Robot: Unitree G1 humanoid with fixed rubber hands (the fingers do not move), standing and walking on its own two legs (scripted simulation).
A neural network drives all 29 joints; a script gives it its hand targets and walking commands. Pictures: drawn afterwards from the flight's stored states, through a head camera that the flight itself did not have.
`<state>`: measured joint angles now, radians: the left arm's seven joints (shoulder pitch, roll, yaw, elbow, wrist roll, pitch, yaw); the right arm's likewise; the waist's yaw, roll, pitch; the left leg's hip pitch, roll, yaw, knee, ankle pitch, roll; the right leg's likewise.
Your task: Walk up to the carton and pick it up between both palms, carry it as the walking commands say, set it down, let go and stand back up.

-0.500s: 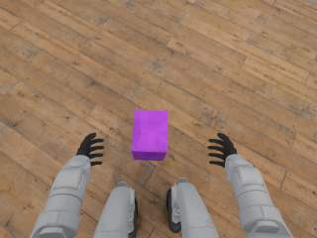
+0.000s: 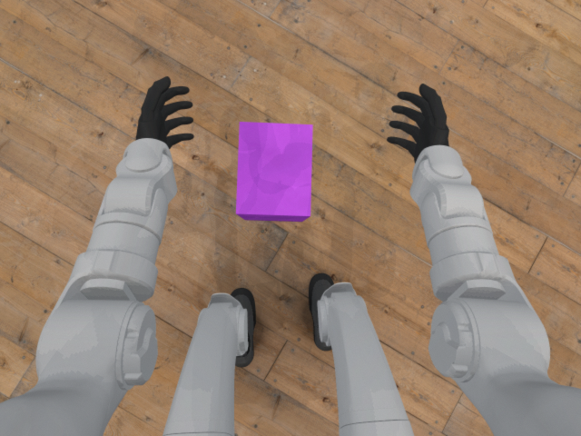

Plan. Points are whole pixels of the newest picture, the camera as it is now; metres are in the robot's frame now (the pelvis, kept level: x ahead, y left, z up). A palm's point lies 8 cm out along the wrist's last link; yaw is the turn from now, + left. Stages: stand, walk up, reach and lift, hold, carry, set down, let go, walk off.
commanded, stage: reach and lift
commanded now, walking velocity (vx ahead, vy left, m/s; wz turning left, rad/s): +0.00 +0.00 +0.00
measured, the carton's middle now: (274, 178) +0.49 +0.00 -0.54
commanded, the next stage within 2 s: none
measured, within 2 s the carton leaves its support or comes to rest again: neither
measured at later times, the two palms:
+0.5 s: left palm (172, 128) +0.51 +0.15 -0.18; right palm (399, 133) +0.49 -0.20 -0.19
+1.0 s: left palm (201, 160) +0.50 +0.14 -0.36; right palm (373, 160) +0.49 -0.20 -0.36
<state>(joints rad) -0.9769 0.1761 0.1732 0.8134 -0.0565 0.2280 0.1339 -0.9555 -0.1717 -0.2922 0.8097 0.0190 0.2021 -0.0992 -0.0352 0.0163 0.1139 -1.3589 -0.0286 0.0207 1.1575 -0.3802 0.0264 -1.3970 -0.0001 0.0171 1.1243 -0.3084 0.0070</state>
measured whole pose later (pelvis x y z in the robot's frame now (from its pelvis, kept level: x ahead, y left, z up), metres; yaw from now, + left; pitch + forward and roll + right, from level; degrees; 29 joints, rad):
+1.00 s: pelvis -0.05 -0.01 -0.20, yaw +0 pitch +29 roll +2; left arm -1.41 0.35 0.07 0.83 -0.21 0.28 0.19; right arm -1.41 -0.33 -0.14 0.84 0.21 0.28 -0.20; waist -0.04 -0.02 0.53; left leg -1.89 -0.10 -0.02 1.95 -0.57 -0.05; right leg -1.95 0.08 0.06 1.91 -0.46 0.04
